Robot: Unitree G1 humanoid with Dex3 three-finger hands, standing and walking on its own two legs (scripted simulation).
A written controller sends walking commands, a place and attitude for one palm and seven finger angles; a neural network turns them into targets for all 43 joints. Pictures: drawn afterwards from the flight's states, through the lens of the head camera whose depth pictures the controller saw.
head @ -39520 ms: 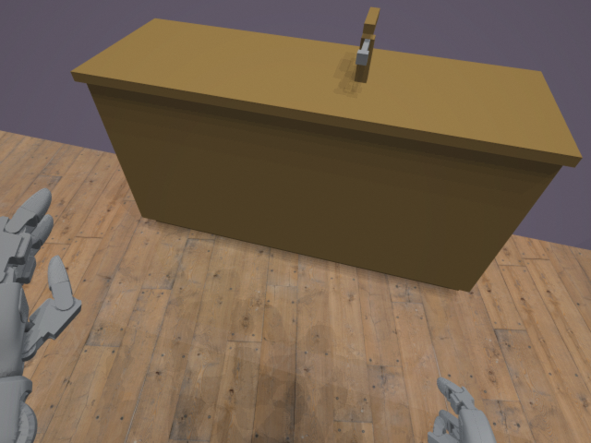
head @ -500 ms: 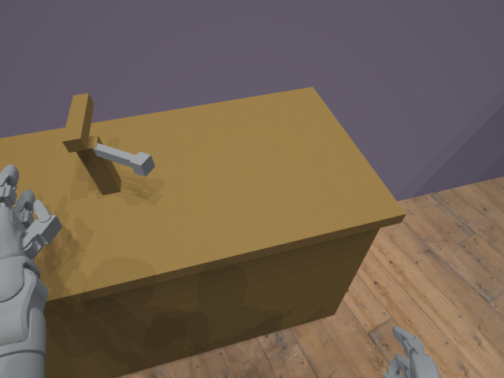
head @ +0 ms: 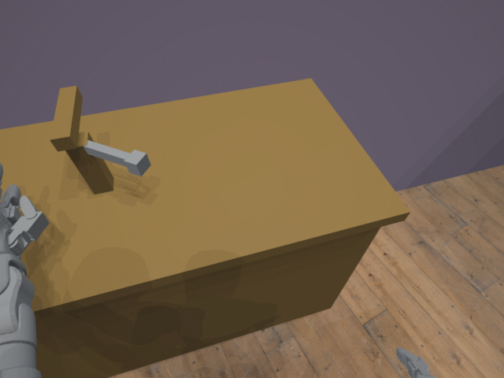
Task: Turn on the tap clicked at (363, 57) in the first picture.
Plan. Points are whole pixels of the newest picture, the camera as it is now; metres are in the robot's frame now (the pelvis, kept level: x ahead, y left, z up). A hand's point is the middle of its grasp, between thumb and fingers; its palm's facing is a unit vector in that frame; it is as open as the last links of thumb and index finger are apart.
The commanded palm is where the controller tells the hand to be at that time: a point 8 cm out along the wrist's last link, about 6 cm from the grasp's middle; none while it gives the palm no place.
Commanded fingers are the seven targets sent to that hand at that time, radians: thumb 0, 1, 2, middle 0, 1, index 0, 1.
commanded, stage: reach beside the lever's end, fingers flat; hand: left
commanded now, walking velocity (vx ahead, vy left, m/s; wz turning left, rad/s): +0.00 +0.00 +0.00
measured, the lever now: (137, 163) +0.41 +0.22 +0.11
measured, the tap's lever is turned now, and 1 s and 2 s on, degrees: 52 52 52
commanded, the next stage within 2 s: push the lever round in 0.18 s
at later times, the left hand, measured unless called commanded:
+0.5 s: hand (47, 219) +0.31 +0.33 +0.10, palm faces +0.56 -0.82 -0.10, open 7.8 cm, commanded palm +0.27 +0.35 +0.09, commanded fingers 0.00 0.90 0.90 -0.15 -0.15 -0.15 -0.15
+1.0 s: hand (72, 217) +0.31 +0.29 +0.10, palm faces +0.56 -0.82 -0.10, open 7.8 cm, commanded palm +0.27 +0.33 +0.09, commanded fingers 0.00 0.90 0.90 -0.15 -0.15 -0.15 -0.15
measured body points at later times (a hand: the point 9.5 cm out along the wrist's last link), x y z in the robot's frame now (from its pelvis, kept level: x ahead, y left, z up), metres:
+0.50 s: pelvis +0.00 +0.00 +0.00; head +0.03 -0.01 +0.45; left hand +0.27 +0.37 +0.10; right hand +0.15 -0.24 -0.10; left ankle -0.01 +0.11 -0.72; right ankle +0.01 -0.10 -0.72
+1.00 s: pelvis +0.00 -0.01 +0.00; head +0.02 -0.03 +0.45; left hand +0.28 +0.33 +0.10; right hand +0.14 -0.26 -0.11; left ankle -0.01 +0.11 -0.72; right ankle +0.01 -0.10 -0.72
